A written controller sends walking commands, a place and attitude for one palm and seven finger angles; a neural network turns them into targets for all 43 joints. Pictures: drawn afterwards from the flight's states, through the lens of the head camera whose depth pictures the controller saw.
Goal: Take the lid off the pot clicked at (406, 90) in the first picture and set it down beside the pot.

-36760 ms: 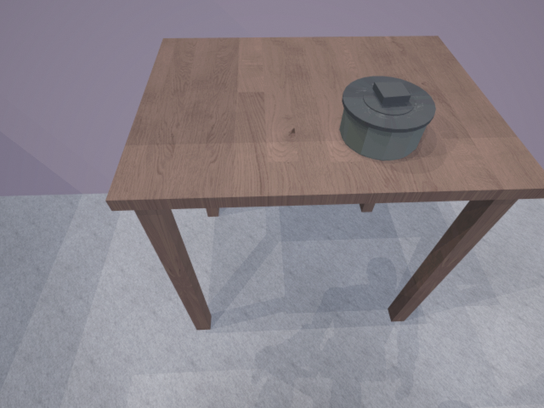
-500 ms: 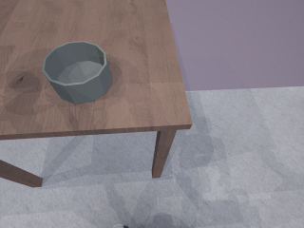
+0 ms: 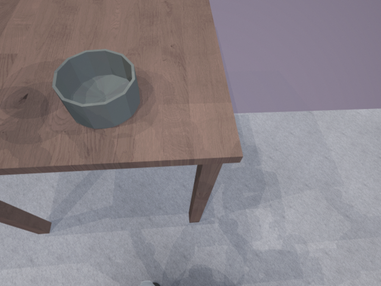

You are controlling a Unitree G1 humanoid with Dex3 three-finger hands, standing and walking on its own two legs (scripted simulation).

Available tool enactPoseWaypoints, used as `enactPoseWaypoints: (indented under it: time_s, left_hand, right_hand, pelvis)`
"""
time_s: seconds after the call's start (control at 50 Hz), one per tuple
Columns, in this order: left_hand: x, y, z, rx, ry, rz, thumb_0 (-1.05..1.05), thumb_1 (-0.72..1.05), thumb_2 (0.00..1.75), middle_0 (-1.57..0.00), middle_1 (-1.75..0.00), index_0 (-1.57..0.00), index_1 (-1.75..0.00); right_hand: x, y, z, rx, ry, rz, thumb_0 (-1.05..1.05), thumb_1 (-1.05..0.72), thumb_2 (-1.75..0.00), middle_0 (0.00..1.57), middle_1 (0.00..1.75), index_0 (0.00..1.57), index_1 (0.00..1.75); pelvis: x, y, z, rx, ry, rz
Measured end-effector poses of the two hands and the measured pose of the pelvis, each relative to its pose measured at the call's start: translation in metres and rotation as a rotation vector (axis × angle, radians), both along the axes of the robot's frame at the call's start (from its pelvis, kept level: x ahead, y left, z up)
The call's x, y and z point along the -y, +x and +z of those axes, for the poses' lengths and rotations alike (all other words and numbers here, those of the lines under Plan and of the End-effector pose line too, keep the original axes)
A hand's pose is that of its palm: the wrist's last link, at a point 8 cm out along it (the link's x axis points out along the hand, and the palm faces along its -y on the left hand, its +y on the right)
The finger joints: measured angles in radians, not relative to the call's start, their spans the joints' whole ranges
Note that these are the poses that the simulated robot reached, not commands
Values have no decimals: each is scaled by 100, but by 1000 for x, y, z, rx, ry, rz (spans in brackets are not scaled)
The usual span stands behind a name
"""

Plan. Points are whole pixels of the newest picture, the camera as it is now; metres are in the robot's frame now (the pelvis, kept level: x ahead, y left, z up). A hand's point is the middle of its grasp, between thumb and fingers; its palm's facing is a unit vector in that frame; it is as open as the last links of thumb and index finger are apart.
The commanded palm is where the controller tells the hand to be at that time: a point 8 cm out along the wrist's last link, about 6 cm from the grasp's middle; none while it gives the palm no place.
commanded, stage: lower the lid onto the table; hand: left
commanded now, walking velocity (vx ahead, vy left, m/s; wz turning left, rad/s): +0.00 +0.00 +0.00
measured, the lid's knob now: out of the picture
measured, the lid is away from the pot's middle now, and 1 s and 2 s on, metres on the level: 0.22 0.22 0.22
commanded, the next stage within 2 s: none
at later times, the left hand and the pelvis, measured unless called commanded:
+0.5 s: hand out of the picture +0.48 +0.37 +0.21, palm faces -0.33 -0.27 -0.91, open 9.0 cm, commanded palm +0.53 +0.38 +0.29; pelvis +0.00 +0.00 +0.00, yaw -1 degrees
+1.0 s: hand out of the picture +0.47 +0.37 +0.17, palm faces -0.40 -0.26 -0.88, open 9.0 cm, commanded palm +0.54 +0.39 +0.25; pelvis -0.01 +0.01 -0.01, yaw -1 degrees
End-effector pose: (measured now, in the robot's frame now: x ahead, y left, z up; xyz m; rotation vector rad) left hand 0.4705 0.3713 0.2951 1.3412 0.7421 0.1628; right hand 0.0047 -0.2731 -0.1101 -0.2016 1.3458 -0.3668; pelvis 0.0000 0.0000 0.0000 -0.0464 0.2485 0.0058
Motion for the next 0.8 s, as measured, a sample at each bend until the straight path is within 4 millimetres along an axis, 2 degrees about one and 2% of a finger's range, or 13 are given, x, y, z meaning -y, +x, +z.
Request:
enactPoseWaypoints:
  time_s: [0.28,0.56,0.8]
  left_hand:
    - [8,9,-17,-16,-10,-29,0,10,86,-47,-95,-50,-96]
    - [-2,6,-32,-31,-24,-16,-1,10,86,-47,-94,-50,-96]
    - [-7,3,-56,-74,-24,-35,0,10,86,-47,-94,-50,-96]
  right_hand:
    - [2,-13,1,-22,-16,-21,0,-90,-90,20,30,20,30]
    - [2,-28,1,-57,-21,-40,0,-90,-90,20,30,20,30]
    - [0,-29,1,-57,-38,-27,0,-90,-90,20,30,20,30]
  pelvis:
    - [0,0,-2,-10,-3,-5]
    - [-1,-2,-5,-18,-8,-8]
    - [-4,-6,-7,-24,-15,-3]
